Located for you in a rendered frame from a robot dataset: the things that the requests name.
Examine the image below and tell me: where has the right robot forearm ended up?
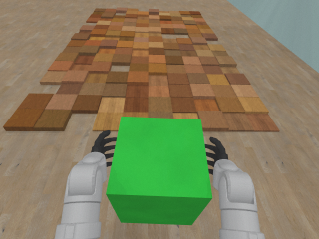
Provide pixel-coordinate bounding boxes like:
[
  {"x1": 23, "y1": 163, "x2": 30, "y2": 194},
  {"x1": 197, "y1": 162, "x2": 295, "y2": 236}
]
[{"x1": 212, "y1": 159, "x2": 265, "y2": 239}]

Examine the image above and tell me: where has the left robot forearm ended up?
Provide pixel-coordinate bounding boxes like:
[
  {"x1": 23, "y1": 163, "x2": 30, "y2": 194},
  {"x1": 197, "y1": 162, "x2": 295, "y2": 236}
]
[{"x1": 54, "y1": 152, "x2": 107, "y2": 239}]

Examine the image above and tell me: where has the robot right hand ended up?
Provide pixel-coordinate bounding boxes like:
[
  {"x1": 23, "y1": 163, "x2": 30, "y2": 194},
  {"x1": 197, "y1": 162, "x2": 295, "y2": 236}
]
[{"x1": 204, "y1": 137, "x2": 228, "y2": 175}]

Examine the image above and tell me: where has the carton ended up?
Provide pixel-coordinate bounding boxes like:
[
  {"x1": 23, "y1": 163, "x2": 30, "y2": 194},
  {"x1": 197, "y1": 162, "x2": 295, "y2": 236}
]
[{"x1": 106, "y1": 117, "x2": 213, "y2": 225}]

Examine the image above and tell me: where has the robot left hand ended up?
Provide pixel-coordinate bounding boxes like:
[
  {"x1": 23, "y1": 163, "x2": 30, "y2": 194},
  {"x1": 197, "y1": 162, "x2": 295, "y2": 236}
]
[{"x1": 91, "y1": 130, "x2": 117, "y2": 167}]

